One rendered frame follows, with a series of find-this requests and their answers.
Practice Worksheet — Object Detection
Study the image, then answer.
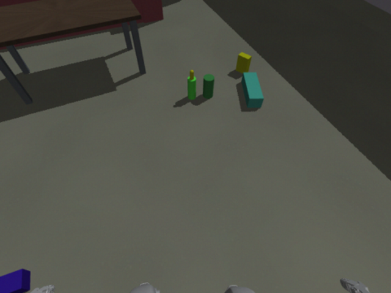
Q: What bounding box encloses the coffee table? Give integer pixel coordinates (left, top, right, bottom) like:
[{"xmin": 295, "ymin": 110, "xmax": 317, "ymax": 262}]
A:
[{"xmin": 0, "ymin": 0, "xmax": 146, "ymax": 105}]

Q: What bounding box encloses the right robot hand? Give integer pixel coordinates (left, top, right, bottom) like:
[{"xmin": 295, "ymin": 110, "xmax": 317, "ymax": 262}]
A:
[{"xmin": 340, "ymin": 278, "xmax": 370, "ymax": 293}]

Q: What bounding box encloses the sofa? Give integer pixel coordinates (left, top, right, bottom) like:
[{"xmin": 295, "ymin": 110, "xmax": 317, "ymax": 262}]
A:
[{"xmin": 0, "ymin": 0, "xmax": 164, "ymax": 50}]

